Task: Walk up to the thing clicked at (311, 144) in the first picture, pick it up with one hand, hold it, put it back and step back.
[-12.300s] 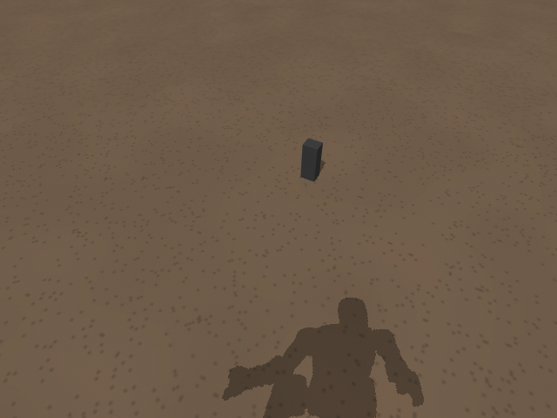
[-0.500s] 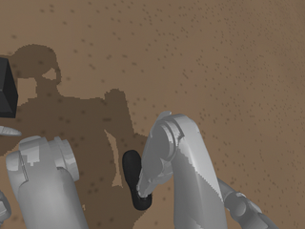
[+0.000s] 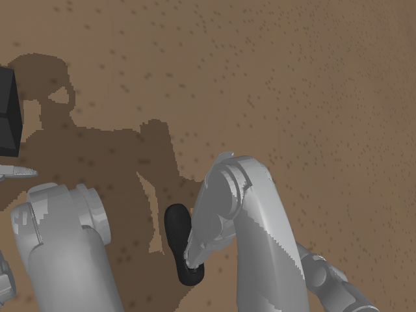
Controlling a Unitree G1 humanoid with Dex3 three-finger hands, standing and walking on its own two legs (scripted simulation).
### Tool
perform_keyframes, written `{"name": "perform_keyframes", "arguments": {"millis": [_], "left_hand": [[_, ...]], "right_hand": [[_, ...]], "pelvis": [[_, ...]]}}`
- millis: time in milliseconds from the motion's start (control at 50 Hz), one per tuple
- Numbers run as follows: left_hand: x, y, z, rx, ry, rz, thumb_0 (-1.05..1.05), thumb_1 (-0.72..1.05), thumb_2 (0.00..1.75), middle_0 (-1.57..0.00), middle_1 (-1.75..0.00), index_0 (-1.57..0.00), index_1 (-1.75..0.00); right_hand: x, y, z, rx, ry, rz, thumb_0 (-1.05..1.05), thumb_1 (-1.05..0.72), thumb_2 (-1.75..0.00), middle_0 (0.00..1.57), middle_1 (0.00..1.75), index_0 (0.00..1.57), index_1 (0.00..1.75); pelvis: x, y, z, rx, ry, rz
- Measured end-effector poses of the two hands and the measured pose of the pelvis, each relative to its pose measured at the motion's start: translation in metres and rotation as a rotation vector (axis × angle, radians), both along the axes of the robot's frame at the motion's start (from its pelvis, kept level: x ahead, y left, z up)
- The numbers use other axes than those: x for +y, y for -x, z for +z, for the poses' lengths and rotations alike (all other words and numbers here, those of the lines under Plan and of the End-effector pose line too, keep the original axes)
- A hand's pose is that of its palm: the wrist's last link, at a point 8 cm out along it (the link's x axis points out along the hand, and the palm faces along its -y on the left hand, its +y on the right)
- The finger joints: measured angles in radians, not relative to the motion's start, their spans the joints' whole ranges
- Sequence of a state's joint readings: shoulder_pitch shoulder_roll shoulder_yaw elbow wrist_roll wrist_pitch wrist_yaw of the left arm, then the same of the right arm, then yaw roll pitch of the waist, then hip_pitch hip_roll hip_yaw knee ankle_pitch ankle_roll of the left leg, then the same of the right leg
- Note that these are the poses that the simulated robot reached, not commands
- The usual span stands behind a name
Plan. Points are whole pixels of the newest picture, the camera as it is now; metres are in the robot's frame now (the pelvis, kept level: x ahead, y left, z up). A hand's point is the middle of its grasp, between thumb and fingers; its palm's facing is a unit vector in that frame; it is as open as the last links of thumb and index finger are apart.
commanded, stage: rest palm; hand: left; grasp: from the side
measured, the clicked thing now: out of the picture +0.46 +0.27 -0.18
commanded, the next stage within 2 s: close in 0.04 s
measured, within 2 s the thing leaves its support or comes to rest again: leaves its support in 1.42 s
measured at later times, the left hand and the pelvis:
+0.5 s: hand out of the picture +0.44 +0.27 -0.17, palm faces +0.35 -0.94 -0.02, open 12.6 cm; pelvis +0.00 +0.00 +0.00, yaw -1 degrees
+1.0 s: hand out of the picture +0.45 +0.28 -0.17, palm faces +0.35 -0.94 -0.01, open 13.0 cm; pelvis +0.00 +0.00 +0.00, yaw -1 degrees
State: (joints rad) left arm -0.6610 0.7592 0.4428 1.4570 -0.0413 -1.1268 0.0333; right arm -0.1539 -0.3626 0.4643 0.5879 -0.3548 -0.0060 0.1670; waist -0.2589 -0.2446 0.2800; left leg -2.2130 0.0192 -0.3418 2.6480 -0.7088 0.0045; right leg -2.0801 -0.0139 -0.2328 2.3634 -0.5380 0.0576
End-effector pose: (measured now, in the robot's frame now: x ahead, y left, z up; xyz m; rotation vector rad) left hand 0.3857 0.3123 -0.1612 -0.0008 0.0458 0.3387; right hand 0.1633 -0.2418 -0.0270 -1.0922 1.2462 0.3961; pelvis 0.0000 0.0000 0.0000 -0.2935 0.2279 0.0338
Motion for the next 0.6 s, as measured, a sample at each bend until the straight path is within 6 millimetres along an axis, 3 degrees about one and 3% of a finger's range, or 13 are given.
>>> {"name": "perform_keyframes", "arguments": {"millis": [200, 500, 600], "left_hand": [[0.001, -0.004, -0.005, 0.001, -0.011, 0.017, -0.01, -0.46, 0.19, -0.1, -0.16, -0.1, -0.15], [0.005, -0.013, -0.004, 0.001, -0.015, 0.019, 0.0, -0.09, 0.41, -0.41, -0.42, -0.41, -0.41], [0.006, -0.015, -0.004, 0.003, -0.016, 0.02, 0.0, -0.13, 0.42, -0.43, -0.47, -0.43, -0.45]], "right_hand": [[-0.001, 0.007, 0.0, 0.026, 0.015, -0.004, -0.01, -0.91, -0.9, 0.2, 0.3, 0.21, 0.3], [-0.003, 0.018, 0.003, 0.039, 0.031, -0.016, -0.01, -0.91, -0.9, 0.2, 0.3, 0.21, 0.3], [-0.004, 0.02, 0.004, 0.044, 0.037, -0.017, -0.01, -0.9, -0.9, 0.2, 0.3, 0.21, 0.3]], "pelvis": [[0.001, 0.0, 0.0, -0.005, 0.006, -0.007], [0.001, 0.002, 0.0, -0.013, 0.01, -0.014], [0.001, 0.002, 0.0, -0.014, 0.012, -0.015]]}}
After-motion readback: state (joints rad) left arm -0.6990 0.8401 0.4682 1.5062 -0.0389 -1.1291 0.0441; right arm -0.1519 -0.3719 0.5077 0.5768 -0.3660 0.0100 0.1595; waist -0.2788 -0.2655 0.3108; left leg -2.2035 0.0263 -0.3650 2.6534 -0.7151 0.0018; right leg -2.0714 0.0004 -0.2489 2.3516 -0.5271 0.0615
